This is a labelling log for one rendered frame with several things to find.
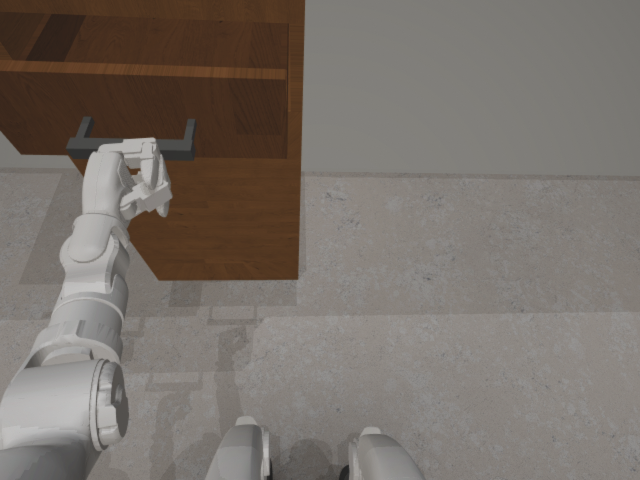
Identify robot left hand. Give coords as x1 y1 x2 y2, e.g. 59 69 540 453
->
82 137 173 229

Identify cabinet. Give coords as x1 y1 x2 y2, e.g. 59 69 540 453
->
0 0 305 281

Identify robot right thigh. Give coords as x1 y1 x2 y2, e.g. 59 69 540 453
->
348 434 426 480

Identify robot left thigh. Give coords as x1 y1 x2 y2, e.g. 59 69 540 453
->
205 424 270 480

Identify handle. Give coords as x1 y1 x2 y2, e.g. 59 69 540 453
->
66 116 197 161

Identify robot left upper arm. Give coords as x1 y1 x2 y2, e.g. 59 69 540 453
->
0 358 129 480

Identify robot thigh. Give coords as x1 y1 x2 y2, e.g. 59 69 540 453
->
348 434 426 480
205 424 270 480

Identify drawer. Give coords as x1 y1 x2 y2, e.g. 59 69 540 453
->
0 14 289 159

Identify robot left forearm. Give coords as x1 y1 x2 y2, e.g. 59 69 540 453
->
0 213 130 450

